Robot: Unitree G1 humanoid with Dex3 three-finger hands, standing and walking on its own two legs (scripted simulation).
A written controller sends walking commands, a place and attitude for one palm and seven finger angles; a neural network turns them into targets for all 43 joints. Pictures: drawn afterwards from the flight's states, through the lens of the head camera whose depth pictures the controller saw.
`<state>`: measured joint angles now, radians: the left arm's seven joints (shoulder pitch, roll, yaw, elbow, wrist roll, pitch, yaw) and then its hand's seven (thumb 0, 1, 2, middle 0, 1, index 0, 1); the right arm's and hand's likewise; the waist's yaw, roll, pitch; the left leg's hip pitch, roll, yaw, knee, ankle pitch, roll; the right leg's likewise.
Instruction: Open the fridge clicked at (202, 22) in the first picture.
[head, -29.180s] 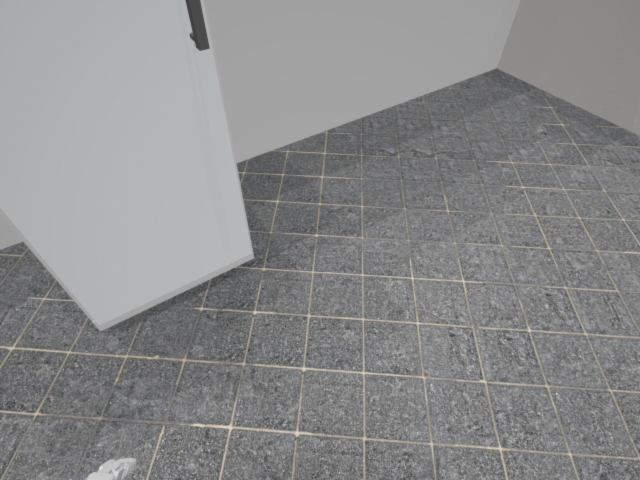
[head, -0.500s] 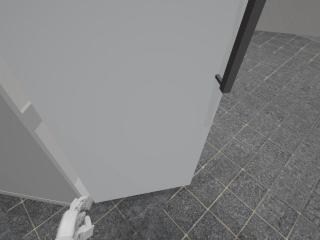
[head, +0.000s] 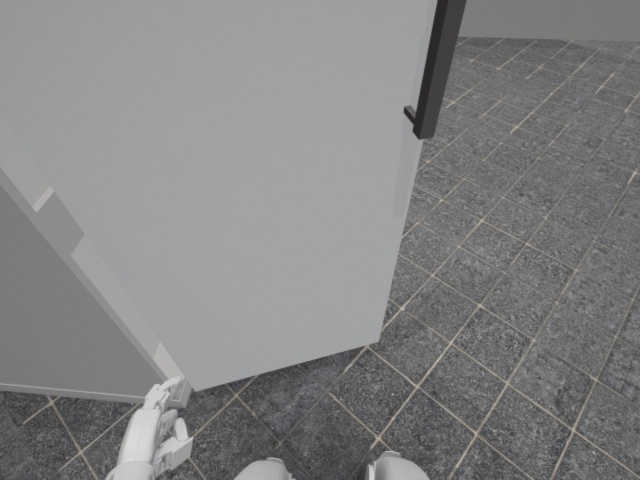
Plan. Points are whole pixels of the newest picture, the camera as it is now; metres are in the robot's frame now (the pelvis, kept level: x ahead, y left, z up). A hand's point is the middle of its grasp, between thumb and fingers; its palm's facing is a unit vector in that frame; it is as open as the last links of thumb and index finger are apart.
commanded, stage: step back with the hand held close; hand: right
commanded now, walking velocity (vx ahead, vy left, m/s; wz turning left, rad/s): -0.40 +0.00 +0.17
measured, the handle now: (435, 27) +0.58 -0.10 +0.29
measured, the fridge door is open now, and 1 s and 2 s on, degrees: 69 69 69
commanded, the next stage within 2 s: stop stepping back and stand still in 0.32 s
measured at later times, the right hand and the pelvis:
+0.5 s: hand out of the picture +0.12 -0.24 +0.21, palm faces +0.32 +0.86 -0.40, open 7.5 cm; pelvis -0.12 -0.02 +0.03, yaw +9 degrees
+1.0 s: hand out of the picture +0.05 -0.28 +0.19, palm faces +0.35 +0.87 -0.36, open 7.4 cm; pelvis -0.19 -0.05 +0.02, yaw +9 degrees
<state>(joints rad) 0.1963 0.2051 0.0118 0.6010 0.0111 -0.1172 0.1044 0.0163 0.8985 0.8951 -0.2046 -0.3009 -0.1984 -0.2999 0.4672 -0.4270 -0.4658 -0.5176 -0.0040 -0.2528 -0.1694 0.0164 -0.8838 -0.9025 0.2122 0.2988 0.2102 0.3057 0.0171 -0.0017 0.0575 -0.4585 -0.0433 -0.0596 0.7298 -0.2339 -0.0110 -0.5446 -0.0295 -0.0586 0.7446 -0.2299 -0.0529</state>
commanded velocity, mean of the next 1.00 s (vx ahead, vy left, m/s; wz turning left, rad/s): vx -0.03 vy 0.01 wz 0.06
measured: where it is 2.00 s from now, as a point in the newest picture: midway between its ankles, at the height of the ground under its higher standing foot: outside the picture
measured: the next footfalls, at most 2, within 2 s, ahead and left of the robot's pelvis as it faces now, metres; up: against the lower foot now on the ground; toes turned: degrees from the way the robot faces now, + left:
right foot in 0.16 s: +0.08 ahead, -0.13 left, +0.00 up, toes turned -3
left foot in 0.40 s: -0.15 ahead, +0.06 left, +0.00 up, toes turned +10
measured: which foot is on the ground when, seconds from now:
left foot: down 0.00-0.16, up 0.18-0.38, down 0.40-1.00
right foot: down 0.00-0.02, up 0.04-0.14, down 0.16-0.40, up 0.42-0.56, down 0.58-1.00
